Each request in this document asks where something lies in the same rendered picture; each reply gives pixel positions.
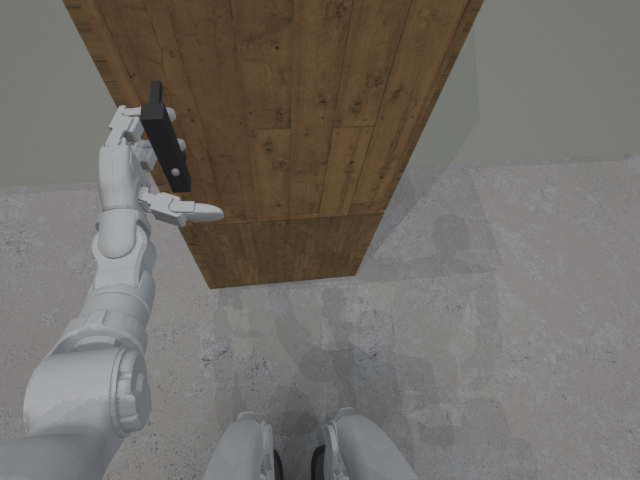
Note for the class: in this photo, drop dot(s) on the robot left thigh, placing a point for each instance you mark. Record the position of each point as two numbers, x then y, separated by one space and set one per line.
244 451

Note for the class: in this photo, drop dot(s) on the cupboard door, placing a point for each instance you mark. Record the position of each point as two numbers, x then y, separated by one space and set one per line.
289 109

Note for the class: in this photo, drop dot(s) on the left robot forearm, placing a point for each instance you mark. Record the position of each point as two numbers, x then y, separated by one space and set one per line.
118 305

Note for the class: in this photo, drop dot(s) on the robot right shin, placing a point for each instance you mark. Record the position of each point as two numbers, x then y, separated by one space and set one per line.
330 475

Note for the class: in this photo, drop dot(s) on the handle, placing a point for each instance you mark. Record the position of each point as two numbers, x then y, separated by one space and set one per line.
157 125

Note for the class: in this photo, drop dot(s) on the left robot upper arm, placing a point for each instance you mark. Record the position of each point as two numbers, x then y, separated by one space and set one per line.
80 407

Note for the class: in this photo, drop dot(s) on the left robot hand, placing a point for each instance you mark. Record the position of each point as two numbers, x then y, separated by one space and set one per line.
122 169

